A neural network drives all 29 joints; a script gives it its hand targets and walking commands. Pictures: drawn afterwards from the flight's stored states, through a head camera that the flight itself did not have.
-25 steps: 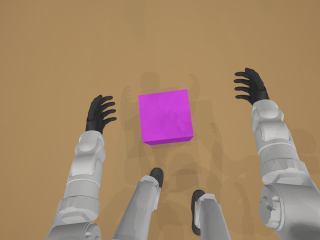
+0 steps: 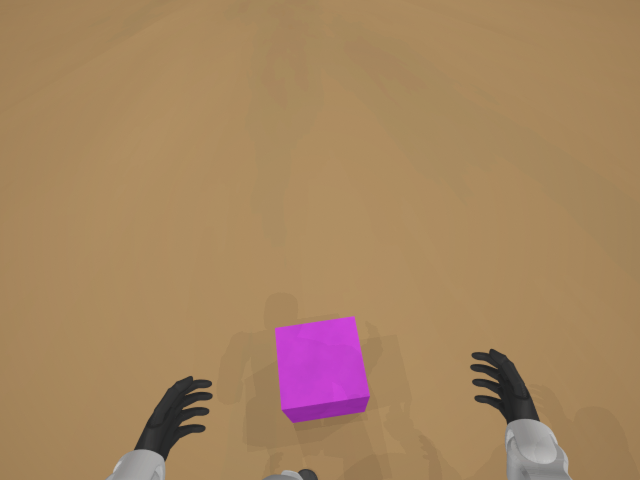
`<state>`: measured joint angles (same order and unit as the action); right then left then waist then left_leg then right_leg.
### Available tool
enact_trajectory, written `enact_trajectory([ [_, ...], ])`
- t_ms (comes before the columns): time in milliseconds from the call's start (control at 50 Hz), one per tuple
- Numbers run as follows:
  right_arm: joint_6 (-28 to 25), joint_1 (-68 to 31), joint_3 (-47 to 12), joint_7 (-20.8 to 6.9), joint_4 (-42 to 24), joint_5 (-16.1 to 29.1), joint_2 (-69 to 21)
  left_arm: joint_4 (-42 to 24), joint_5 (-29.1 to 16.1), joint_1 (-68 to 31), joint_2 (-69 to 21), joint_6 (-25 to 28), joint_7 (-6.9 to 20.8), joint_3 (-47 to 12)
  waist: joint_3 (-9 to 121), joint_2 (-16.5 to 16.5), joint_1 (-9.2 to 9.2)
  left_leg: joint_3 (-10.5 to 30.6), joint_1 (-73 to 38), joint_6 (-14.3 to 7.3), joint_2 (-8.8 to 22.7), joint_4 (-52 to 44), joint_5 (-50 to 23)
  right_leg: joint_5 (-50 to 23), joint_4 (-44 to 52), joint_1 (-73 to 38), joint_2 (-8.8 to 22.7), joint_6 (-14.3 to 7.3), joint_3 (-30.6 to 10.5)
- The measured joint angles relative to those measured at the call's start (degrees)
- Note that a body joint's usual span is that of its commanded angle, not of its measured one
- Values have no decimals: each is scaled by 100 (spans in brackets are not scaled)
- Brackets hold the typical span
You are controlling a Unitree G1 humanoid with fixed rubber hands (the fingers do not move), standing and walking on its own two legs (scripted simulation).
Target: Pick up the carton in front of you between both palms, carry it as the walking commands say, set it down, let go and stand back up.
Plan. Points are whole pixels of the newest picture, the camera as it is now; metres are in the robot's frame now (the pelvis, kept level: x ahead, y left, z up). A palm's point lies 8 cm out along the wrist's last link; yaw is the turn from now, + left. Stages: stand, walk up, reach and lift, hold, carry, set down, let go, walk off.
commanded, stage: let go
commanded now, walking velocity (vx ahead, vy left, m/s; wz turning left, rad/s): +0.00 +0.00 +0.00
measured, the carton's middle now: (322, 372) +0.39 +0.08 -0.64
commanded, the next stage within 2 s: stand in 0.66 s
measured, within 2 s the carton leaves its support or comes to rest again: neither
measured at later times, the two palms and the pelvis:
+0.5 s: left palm (174, 445) +0.16 +0.21 -0.05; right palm out of the picture +0.16 -0.26 -0.06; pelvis +0.00 -0.03 +0.01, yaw +1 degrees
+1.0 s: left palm (122, 466) +0.13 +0.28 -0.10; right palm out of the picture +0.13 -0.29 -0.06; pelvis +0.01 +0.00 +0.00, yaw -1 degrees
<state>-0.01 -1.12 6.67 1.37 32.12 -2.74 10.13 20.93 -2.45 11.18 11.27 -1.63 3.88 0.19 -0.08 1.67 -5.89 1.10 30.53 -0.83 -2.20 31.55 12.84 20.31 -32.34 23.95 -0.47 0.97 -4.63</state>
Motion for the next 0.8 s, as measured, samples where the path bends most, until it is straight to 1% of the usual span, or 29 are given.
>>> enact_trajectory([
  [80,46,402,-128,-75,-89,21,7,52,-14,187,95,-59,13,21,-120,-75,144,61,-652,52,6,-315,-54,-40,293,-649,3,-58,53],
  [200,194,982,-294,-251,-366,138,47,270,88,177,153,-164,11,111,-253,-288,396,122,-1385,151,75,-649,-117,-94,587,-1363,-57,-163,100],
  [300,330,1380,-405,-398,-579,292,184,339,197,178,132,-275,-20,158,-310,-407,512,129,-1819,216,147,-806,-139,-133,739,-1785,-122,-236,97],
  [380,439,1522,-454,-471,-648,357,232,352,274,177,107,-379,-14,192,-382,-408,542,132,-2031,238,169,-836,-142,-131,752,-1988,-144,-266,99],
  [460,378,1532,-491,-361,-549,395,217,229,354,161,136,-732,-140,199,-361,-328,580,186,-1998,232,155,-660,-80,-78,632,-2003,-144,-265,158],
  [560,434,1424,-574,-286,-527,318,192,175,356,162,201,-961,-211,256,-341,-263,585,202,-2002,192,105,-504,-20,-10,494,-2029,-104,-220,181],
  [700,592,1267,-509,-269,-459,235,131,127,348,149,277,-1177,-232,287,-480,-350,541,186,-2055,116,30,-456,-41,-28,475,-2102,-28,-142,174],
  [760,413,1222,-536,-165,-17,42,269,545,407,101,393,-760,-384,238,-317,-406,508,149,-1766,90,52,-267,23,-21,383,-1845,-51,-103,139],
  [800,309,1231,-488,-118,241,-27,412,820,449,109,506,-508,-433,264,-256,-458,511,121,-1630,65,61,-157,85,0,325,-1725,-60,-84,112],
])
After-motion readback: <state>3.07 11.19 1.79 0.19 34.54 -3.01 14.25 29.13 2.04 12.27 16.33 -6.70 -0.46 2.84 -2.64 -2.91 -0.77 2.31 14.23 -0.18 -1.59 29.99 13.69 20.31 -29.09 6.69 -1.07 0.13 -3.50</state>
